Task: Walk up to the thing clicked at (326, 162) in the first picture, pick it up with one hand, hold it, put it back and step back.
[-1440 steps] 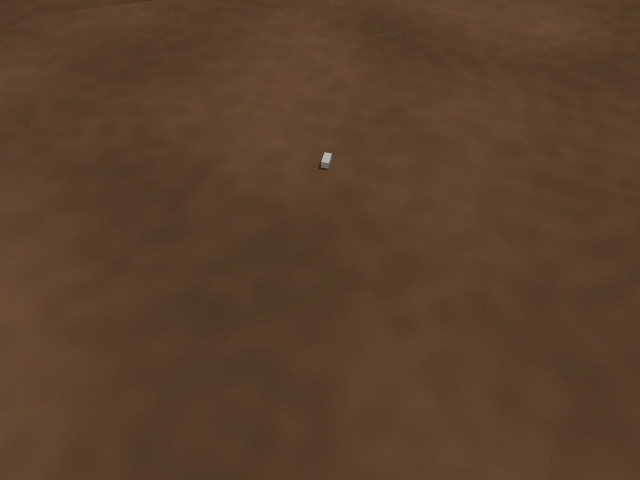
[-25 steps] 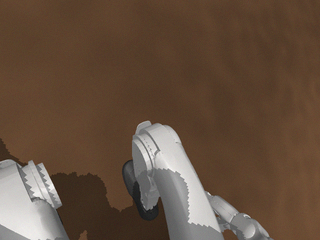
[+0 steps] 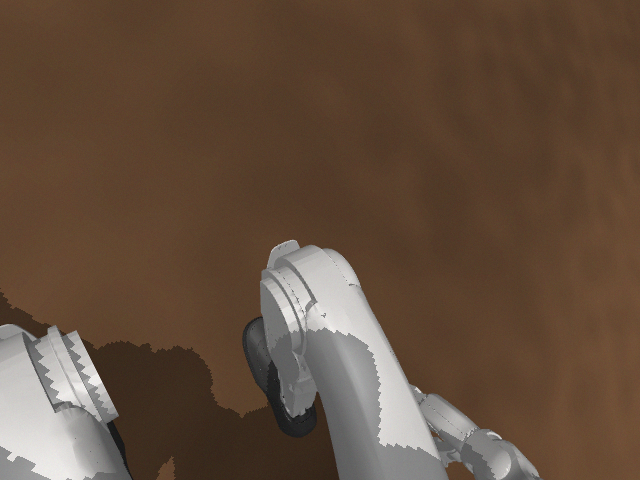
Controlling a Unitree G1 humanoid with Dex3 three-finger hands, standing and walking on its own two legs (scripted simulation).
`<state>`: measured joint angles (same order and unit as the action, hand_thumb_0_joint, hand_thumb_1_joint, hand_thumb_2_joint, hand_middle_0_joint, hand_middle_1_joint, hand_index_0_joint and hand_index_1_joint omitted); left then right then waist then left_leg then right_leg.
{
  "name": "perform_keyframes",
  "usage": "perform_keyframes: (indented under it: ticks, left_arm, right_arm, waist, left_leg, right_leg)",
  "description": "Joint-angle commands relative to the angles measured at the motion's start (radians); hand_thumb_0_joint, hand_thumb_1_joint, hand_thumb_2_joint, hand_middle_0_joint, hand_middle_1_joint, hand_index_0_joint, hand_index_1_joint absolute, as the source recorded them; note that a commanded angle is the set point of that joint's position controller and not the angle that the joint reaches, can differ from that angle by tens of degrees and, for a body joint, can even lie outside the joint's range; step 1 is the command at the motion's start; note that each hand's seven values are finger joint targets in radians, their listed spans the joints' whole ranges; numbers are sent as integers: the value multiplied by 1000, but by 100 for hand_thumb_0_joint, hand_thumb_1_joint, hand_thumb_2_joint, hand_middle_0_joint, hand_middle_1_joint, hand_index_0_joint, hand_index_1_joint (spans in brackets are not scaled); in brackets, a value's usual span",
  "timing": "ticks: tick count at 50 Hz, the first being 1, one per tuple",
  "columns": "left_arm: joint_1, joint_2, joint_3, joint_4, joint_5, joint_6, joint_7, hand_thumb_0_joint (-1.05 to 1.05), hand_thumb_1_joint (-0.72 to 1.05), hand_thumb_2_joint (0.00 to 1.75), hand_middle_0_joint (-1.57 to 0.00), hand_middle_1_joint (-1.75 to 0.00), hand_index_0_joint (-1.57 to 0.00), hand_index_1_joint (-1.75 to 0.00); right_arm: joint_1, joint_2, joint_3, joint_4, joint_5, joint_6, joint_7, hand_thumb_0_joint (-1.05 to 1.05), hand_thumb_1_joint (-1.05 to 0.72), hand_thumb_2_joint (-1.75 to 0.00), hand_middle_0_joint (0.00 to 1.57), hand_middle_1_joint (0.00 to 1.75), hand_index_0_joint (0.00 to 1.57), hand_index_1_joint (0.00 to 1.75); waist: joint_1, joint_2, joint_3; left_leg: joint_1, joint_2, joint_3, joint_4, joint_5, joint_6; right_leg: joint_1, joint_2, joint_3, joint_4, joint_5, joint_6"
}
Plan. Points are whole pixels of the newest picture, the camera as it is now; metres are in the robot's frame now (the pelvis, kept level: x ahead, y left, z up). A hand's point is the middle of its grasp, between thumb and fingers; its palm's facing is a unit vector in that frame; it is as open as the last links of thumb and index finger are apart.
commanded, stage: close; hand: left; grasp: from above
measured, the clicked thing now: out of the picture +0.44 +0.35 -0.28
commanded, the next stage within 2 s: settle in 0.74 s
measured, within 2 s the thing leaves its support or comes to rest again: leaves its support in 1.10 s
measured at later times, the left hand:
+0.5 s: hand out of the picture +0.42 +0.34 -0.24, palm faces -0.45 -0.14 -0.88, open 6.7 cm
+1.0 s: hand out of the picture +0.43 +0.34 -0.24, palm faces -0.45 -0.14 -0.88, open 6.7 cm
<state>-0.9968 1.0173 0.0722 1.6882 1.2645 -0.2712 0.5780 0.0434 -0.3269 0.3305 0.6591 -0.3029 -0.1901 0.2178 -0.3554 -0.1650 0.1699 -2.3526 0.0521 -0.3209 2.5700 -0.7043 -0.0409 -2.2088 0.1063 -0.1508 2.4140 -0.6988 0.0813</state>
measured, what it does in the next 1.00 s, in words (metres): stands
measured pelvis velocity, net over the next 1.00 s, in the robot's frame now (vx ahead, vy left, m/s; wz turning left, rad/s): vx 0.00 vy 0.00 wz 0.00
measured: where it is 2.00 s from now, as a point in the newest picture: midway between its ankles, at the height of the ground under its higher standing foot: (208, 439)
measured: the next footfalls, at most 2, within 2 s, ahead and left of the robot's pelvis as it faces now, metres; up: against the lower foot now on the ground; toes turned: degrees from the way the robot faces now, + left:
none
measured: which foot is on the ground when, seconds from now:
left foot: down 0.00-1.00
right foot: down 0.00-1.00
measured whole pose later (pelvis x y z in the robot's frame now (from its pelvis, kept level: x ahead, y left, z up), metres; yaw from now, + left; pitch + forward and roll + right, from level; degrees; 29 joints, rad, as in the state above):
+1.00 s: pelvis +0.00 +0.00 +0.00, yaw +0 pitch +26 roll -14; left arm -1.00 1.01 0.08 1.66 1.29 -0.26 0.56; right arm 0.06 -0.32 0.32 0.65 -0.30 -0.18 0.21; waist -0.35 -0.16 0.15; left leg -2.36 0.05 -0.31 2.57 -0.70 -0.04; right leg -2.22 0.10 -0.15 2.42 -0.70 0.08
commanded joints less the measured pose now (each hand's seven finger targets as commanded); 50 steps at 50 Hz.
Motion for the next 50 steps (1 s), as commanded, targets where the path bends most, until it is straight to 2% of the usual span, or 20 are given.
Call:
perform_keyframes:
  ticks: [1, 7, 9, 10, 12, 16, 22, 24, 28, 30, 31, 35, 36, 40, 41, 45, 46, 47, 48, 50]
  left_arm:
    - [-195, 216, 27, -102, -8, -21, 33, 0, 46, 20, -81, -31, -85, -27]
    - [-197, 229, 41, -102, 7, -26, 41, 0, 56, 18, -91, -26, -94, -22]
    - [-237, 198, 10, -135, 12, -28, 43, 0, 59, 14, -92, -25, -96, -21]
    - [-200, 214, 36, -91, 11, -23, 49, 0, 59, 13, -92, -23, -95, -19]
    - [-185, 187, 15, -61, 14, -21, 52, 0, 62, 10, -93, -20, -97, -16]
    - [-210, 239, 33, -86, 21, -18, 58, 0, 70, 8, -101, -19, -105, -14]
    - [-207, 211, 15, -82, 20, -5, 52, 0, 80, 8, -109, -14, -113, -11]
    - [-228, 254, 45, -114, 21, -10, 57, 0, 85, 10, -114, -13, -117, -10]
    - [-223, 214, 30, -95, 16, -4, 54, 0, 90, 6, -116, -12, -120, -8]
    - [-195, 205, 22, -51, 18, 4, 49, 0, 91, 3, -118, -9, -121, -5]
    - [-217, 236, 35, -82, 17, 1, 51, 0, 91, 5, -119, -8, -122, -5]
    - [-236, 206, 6, -108, 19, 0, 39, 0, 96, 7, -124, -8, -127, -5]
    - [-228, 229, 29, -93, 12, 0, 41, 0, 96, 7, -123, -8, -126, -6]
    - [-185, 205, 19, -47, 14, 2, 33, 0, 100, 9, -127, -8, -129, -5]
    - [-234, 222, 21, -121, 10, -4, 33, 0, 100, 8, -127, -7, -130, -5]
    - [-200, 222, 35, -92, 8, 3, 29, 0, 95, 13, -129, -10, -132, -8]
    - [-243, 205, 7, -137, 9, 2, 19, 0, 96, 12, -130, -10, -133, -8]
    - [-214, 234, 42, -116, 3, 8, 18, 0, 97, 12, -131, -10, -133, -7]
    - [-245, 220, 16, -163, 3, 6, 8, 0, 97, 13, -132, -8, -134, -6]
    - [-233, 240, 36, -182, -3, 12, -3, 0, 97, 15, -132, -9, -134, -7]
  right_arm:
    - [155, -322, -99, 1, 4, 4, -13, 0, -89, -90, 20, 30, 20, 30]
    - [153, -314, -94, 5, 2, 10, -19, 0, -89, -90, 20, 30, 20, 30]
    - [146, -319, -101, 4, -7, 12, -19, 0, -89, -90, 20, 30, 20, 30]
    - [157, -319, -98, 13, -6, 16, -19, 0, -89, -90, 20, 30, 20, 30]
    - [152, -314, -94, 9, -8, 17, -19, 0, -89, -90, 20, 30, 20, 30]
    - [142, -318, -91, 1, -8, 15, -24, 0, -89, -90, 20, 30, 20, 30]
    - [134, -318, -100, 1, -5, 4, -24, 0, -89, -90, 20, 30, 20, 30]
    - [145, -319, -94, 1, -2, 9, -27, 0, -89, -90, 20, 30, 20, 30]
    - [145, -319, -102, 1, -5, 13, -27, 0, -89, -90, 20, 30, 20, 30]
    - [155, -318, -101, -1, -7, 11, -22, 0, -89, -90, 20, 30, 20, 30]
    - [149, -319, -97, 3, -4, 13, -24, 0, -89, -90, 20, 30, 20, 30]
    - [151, -321, -102, -5, -6, 10, -24, 0, -89, -90, 20, 30, 20, 30]
    - [144, -324, -103, -2, -2, 11, -27, 0, -89, -90, 20, 30, 20, 30]
    - [154, -310, -94, -2, -6, 12, -23, 0, -89, -90, 20, 30, 20, 30]
    - [159, -327, -103, -4, -2, 11, -25, 0, -89, -90, 20, 30, 20, 30]
    - [155, -316, -104, -4, 3, 14, -25, 0, -91, -90, 20, 30, 20, 30]
    - [156, -322, -107, -11, 0, 10, -23, 0, -91, -90, 20, 30, 20, 30]
    - [170, -322, -108, 0, 2, 12, -23, 0, -91, -90, 20, 30, 20, 30]
    - [160, -318, -115, -6, 6, 10, -22, 0, -91, -90, 20, 30, 20, 30]
    - [163, -324, -120, -5, 11, 11, -24, 0, -91, -90, 20, 30, 20, 30]
  waist:
    - [-21, 505, -642]
    - [-21, 536, -640]
    - [-32, 552, -636]
    - [-28, 537, -653]
    - [-39, 502, -613]
    - [-24, 528, -620]
    - [-30, 512, -604]
    - [-22, 527, -649]
    - [-29, 530, -645]
    - [-38, 504, -604]
    - [-27, 510, -619]
    - [-34, 541, -624]
    - [-24, 523, -639]
    - [-32, 502, -596]
    - [-27, 521, -628]
    - [-20, 532, -645]
    - [-30, 542, -634]
    - [-22, 551, -646]
    - [-16, 570, -654]
    - [-8, 578, -684]
  left_leg:
    - [481, 24, 150, -236, 208, 43]
    - [494, 23, 148, -240, 210, 39]
    - [492, 26, 148, -238, 212, 40]
    - [494, 26, 142, -243, 217, 39]
    - [465, 26, 145, -233, 200, 44]
    - [470, 24, 147, -245, 176, 42]
    - [462, 22, 148, -239, 162, 42]
    - [473, 22, 145, -243, 183, 41]
    - [475, 25, 143, -238, 210, 40]
    - [454, 22, 150, -233, 198, 45]
    - [453, 23, 148, -235, 192, 45]
    - [485, 22, 146, -243, 195, 39]
    - [476, 23, 144, -241, 190, 41]
    - [449, 21, 150, -235, 180, 44]
    - [469, 19, 150, -240, 190, 43]
    - [482, 20, 150, -244, 208, 40]
    - [477, 19, 153, -237, 201, 41]
    - [488, 18, 153, -245, 207, 40]
    - [495, 18, 157, -247, 204, 38]
    - [510, 17, 157, -246, 219, 38]
  right_leg:
    - [343, 25, -129, -214, 292, -85]
    - [319, 22, -137, -203, 289, -87]
    - [315, 26, -133, -203, 297, -87]
    - [329, 25, -136, -207, 295, -88]
    - [320, 29, -130, -208, 290, -84]
    - [309, 25, -132, -210, 257, -89]
    - [286, 24, -132, -205, 248, -87]
    - [313, 23, -131, -208, 263, -89]
    - [309, 26, -132, -199, 292, -88]
    - [305, 23, -127, -204, 287, -84]
    - [304, 25, -126, -208, 277, -85]
    - [296, 24, -132, -196, 274, -89]
    - [301, 25, -131, -205, 269, -89]
    - [298, 23, -126, -204, 262, -87]
    - [298, 23, -131, -205, 271, -87]
    - [312, 22, -130, -200, 284, -90]
    - [291, 21, -130, -199, 281, -89]
    - [311, 20, -130, -202, 285, -90]
    - [299, 20, -124, -197, 277, -94]
    - [308, 18, -127, -204, 287, -93]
